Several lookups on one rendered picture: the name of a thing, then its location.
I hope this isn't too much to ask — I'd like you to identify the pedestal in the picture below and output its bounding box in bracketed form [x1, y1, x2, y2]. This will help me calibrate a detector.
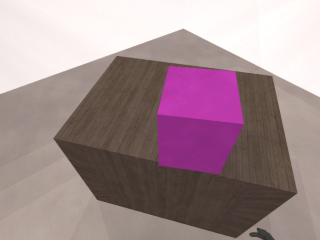
[53, 56, 298, 238]

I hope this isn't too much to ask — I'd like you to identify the carton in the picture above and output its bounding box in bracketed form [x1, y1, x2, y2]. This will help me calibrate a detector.
[157, 66, 244, 174]

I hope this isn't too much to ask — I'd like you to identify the robot right hand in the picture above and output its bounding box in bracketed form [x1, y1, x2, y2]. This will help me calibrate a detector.
[249, 228, 275, 240]

